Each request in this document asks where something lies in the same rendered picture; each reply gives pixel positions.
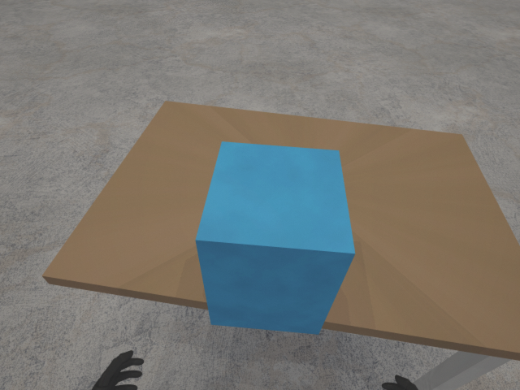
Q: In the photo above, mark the left robot hand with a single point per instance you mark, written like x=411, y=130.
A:
x=112, y=375

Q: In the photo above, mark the table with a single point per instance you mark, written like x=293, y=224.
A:
x=436, y=262

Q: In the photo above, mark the carton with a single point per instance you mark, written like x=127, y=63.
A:
x=275, y=239

